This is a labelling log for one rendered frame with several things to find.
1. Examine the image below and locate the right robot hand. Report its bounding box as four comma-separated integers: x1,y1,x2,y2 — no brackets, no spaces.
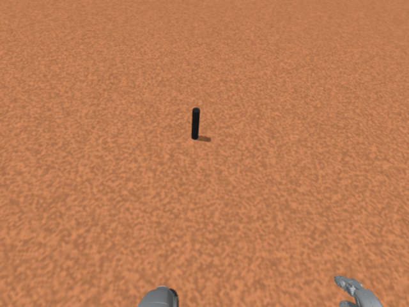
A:
334,276,383,307

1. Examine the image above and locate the can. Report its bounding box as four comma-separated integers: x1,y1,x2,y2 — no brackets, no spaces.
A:
192,107,200,140

